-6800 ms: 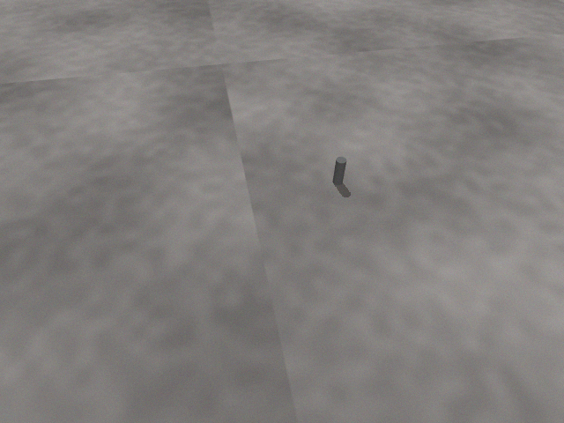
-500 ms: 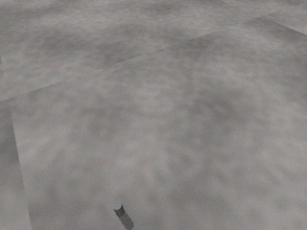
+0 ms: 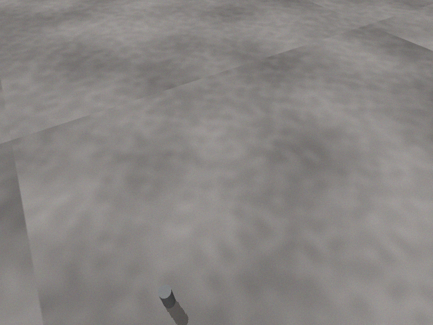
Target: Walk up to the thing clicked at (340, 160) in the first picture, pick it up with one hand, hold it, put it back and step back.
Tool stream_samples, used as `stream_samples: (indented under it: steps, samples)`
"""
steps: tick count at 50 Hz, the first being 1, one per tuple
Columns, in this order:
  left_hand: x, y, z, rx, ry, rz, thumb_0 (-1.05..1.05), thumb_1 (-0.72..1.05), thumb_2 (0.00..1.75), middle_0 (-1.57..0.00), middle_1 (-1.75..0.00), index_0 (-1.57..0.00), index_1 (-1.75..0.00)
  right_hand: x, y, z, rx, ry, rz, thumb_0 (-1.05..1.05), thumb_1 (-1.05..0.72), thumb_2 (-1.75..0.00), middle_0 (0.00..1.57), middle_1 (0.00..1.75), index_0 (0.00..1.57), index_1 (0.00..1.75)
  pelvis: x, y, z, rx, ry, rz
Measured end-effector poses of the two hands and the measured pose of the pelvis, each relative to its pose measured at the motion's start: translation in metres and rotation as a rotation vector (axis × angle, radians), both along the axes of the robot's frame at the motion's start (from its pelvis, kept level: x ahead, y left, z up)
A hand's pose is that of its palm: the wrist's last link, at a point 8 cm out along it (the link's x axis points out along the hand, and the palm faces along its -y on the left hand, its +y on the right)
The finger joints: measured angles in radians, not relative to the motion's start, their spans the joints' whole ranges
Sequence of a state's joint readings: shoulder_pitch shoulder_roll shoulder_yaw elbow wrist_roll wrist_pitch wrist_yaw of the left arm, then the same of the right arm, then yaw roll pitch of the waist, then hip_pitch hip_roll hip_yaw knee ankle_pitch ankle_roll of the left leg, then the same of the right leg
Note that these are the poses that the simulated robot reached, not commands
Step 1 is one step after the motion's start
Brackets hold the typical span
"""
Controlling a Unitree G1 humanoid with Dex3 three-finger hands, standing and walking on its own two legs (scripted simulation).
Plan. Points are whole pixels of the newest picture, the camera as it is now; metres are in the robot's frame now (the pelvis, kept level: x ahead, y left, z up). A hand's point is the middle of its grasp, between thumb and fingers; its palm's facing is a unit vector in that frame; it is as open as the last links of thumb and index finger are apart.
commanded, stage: stand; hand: left
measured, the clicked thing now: (167, 296) +0.37 +0.22 -0.71
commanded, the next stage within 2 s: go down in 0.56 s
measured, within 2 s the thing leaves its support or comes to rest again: neither
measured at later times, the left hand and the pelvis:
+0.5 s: hand out of the picture +0.07 +0.26 -0.16, palm faces -0.02 -0.94 -0.34, open 7.4 cm; pelvis +0.00 +0.00 +0.00, yaw +0 degrees
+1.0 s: hand out of the picture +0.16 +0.27 -0.18, palm faces +0.08 -0.94 -0.32, open 13.2 cm; pelvis -0.02 +0.00 -0.04, yaw +0 degrees
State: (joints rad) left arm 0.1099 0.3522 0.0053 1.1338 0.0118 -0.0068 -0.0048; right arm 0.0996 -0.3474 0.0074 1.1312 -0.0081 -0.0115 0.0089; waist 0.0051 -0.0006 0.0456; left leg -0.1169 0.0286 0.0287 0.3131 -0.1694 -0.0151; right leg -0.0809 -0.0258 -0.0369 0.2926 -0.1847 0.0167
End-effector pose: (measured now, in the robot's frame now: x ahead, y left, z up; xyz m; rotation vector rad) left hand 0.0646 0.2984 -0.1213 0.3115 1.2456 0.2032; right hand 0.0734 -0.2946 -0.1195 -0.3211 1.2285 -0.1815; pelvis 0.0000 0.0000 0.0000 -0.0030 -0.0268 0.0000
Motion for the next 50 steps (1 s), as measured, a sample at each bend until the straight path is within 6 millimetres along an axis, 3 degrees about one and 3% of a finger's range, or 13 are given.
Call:
stream_samples:
  steps: [34,39,44,50]
  samples:
    - [0.000,0.002,-0.001,0.001,0.007,-0.004,0.00,0.90,0.89,-0.20,-0.30,-0.20,-0.30,-0.002,0.002,0.000,0.000,0.005,-0.005,0.01,-0.90,-0.90,0.20,0.30,0.21,0.30,0.002,0.002,0.000,0.001,-0.002,-0.005]
    - [0.033,-0.002,-0.005,-0.009,-0.105,0.047,0.01,0.79,0.79,-0.17,-0.21,-0.17,-0.21,0.006,0.015,-0.001,0.014,-0.098,-0.001,0.01,-0.94,-0.91,0.20,0.30,0.21,0.30,-0.009,0.001,-0.007,-0.002,0.058,0.010]
    - [0.073,0.003,-0.014,-0.022,-0.173,0.022,0.00,0.55,0.55,-0.09,-0.13,-0.10,-0.13,0.002,0.028,-0.008,0.040,-0.137,-0.019,0.01,-0.97,-0.92,0.20,0.30,0.21,0.30,-0.016,-0.002,-0.019,-0.005,0.135,0.000]
    - [0.080,0.018,-0.027,-0.015,-0.178,0.037,0.00,0.21,0.30,-0.06,-0.10,-0.06,-0.09,-0.004,0.034,-0.021,0.053,-0.160,-0.030,0.01,-0.96,-0.92,0.20,0.30,0.21,0.30,-0.017,-0.001,-0.037,-0.013,0.198,-0.006]
